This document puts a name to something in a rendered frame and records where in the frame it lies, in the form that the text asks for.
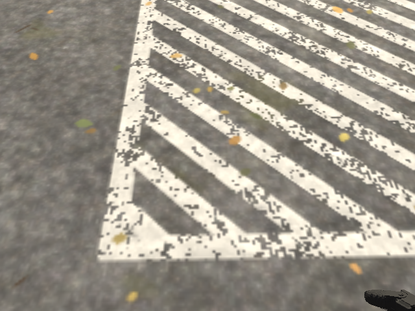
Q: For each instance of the robot right hand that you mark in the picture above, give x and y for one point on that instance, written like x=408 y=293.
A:
x=391 y=300

